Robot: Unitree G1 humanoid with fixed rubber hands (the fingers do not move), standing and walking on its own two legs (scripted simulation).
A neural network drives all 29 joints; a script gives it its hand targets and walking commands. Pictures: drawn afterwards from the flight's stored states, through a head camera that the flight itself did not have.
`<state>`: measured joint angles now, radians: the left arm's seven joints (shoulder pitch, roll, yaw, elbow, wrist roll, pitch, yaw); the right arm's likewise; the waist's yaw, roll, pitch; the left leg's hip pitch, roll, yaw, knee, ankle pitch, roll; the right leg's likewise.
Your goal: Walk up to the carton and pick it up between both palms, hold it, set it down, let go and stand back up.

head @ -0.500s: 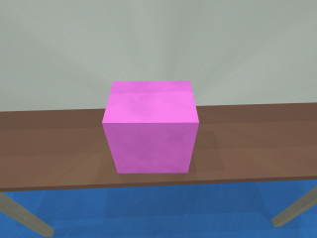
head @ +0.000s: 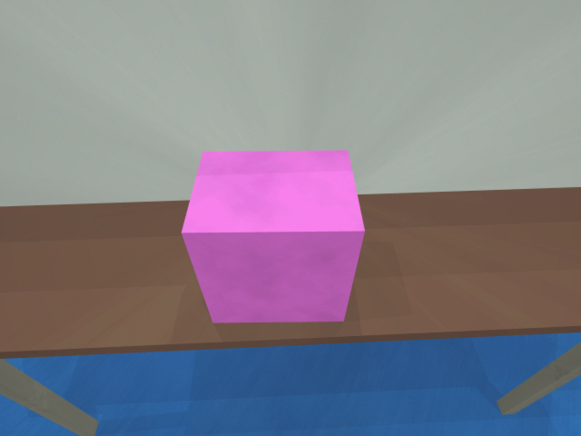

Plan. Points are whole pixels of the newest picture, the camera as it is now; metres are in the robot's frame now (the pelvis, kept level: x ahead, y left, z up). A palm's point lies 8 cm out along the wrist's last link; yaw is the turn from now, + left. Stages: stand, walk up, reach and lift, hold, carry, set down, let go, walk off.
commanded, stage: stand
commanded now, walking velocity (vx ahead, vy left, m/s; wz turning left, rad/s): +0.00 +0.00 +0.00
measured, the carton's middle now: (277, 241) +0.41 +0.04 +0.04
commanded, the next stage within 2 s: none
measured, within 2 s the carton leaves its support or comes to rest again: neither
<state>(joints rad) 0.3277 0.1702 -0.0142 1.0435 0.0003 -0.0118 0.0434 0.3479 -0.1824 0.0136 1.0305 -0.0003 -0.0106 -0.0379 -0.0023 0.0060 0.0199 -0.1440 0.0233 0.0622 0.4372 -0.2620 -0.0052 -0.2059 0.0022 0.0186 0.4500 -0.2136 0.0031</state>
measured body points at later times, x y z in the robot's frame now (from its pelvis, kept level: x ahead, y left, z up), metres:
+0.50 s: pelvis +0.01 +0.00 +0.00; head +0.01 -0.01 +0.45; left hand +0.01 +0.23 -0.15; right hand -0.01 -0.23 -0.16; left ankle -0.02 +0.12 -0.74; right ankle +0.02 -0.12 -0.74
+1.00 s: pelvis +0.01 -0.01 +0.00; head +0.01 -0.01 +0.45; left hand +0.00 +0.22 -0.15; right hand -0.01 -0.23 -0.16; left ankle -0.02 +0.12 -0.74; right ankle +0.02 -0.12 -0.74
